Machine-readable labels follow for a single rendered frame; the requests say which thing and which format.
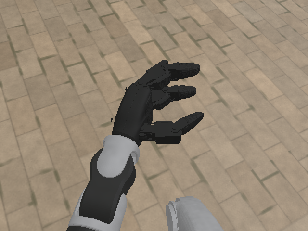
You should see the robot right thigh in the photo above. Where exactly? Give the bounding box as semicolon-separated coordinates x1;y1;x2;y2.
166;196;224;231

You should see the left robot hand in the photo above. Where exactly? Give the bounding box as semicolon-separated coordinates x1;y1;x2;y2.
111;60;204;147

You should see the left robot forearm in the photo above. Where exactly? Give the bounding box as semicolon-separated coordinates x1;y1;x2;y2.
66;135;141;231

